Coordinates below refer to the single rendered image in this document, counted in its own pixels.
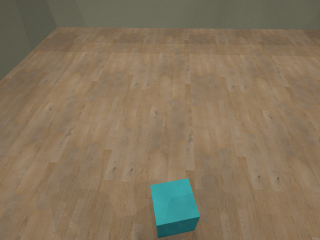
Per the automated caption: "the carton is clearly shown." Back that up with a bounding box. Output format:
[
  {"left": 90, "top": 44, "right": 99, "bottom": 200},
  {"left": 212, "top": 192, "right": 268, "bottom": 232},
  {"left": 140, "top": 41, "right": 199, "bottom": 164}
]
[{"left": 150, "top": 178, "right": 200, "bottom": 238}]

